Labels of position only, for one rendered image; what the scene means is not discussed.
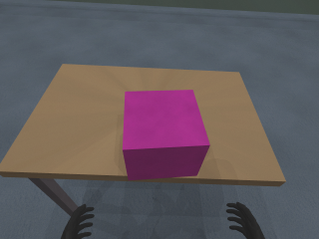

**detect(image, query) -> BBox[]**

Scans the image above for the carton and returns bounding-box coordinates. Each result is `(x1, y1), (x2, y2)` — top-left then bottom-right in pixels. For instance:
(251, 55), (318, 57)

(123, 90), (210, 180)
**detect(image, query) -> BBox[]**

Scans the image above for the robot left hand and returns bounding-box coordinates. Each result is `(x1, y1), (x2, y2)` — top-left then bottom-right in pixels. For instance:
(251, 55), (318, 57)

(61, 204), (95, 239)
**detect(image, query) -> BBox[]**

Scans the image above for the robot right hand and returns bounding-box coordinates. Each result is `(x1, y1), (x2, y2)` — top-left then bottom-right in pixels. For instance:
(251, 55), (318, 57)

(226, 202), (265, 239)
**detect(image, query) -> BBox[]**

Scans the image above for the table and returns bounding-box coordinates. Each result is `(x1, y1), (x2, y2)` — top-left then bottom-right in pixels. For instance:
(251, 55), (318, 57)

(0, 64), (286, 216)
